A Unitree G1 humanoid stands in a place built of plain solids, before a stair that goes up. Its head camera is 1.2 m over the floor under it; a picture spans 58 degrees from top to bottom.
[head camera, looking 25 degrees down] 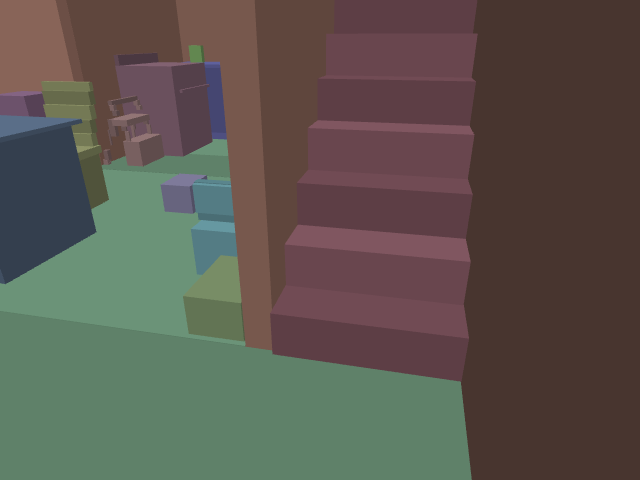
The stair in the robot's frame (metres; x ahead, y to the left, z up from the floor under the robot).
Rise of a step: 0.20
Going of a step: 0.22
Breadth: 0.76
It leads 12 degrees to the right of straight ahead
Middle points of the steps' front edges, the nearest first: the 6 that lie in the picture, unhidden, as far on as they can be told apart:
1.36 -0.17 0.21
1.58 -0.22 0.41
1.79 -0.27 0.61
2.01 -0.31 0.82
2.22 -0.36 1.02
2.44 -0.40 1.22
